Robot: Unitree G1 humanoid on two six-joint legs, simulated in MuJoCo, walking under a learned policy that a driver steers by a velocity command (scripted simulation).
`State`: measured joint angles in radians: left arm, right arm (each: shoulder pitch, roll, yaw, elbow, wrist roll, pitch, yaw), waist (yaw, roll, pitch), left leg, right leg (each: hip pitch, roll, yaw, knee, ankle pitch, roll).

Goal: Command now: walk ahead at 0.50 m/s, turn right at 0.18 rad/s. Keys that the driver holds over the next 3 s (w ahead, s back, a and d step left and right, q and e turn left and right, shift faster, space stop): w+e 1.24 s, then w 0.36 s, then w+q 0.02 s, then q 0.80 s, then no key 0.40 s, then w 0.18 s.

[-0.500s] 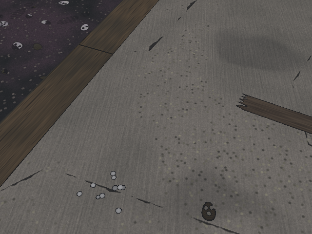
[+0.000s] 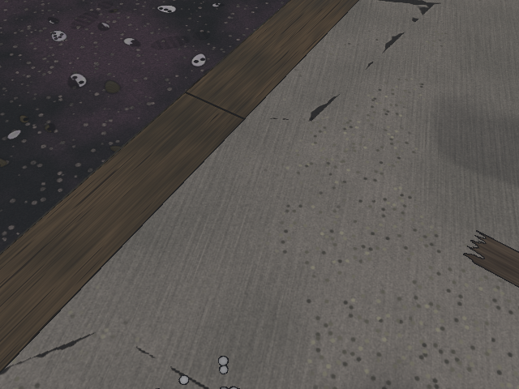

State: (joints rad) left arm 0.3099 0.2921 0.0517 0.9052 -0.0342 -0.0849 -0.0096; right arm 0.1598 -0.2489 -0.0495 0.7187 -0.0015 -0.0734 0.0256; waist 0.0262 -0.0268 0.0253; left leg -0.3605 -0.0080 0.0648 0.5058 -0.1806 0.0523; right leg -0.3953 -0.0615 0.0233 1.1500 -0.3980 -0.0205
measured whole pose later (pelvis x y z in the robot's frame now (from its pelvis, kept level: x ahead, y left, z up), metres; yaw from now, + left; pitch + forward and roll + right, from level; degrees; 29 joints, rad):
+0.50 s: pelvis +0.26 -0.07 -0.02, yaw -16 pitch +2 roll +1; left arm 0.10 0.28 0.07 0.72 -0.02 -0.05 -0.05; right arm 0.30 -0.27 -0.07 0.87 0.01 -0.07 -0.02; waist -0.02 -0.01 0.06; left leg -0.16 0.06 0.09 1.04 -0.49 -0.02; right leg -0.50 0.05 -0.05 0.65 -0.18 -0.11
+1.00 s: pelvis +0.55 -0.11 -0.01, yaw -33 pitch +2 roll +1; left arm 0.35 0.30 0.07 0.73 -0.03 -0.03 0.02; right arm 0.11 -0.26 -0.06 0.71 -0.01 -0.12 0.02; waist 0.04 -0.03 0.00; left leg -0.41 -0.03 0.01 0.54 -0.17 0.02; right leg -0.31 0.07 0.15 1.08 -0.48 -0.03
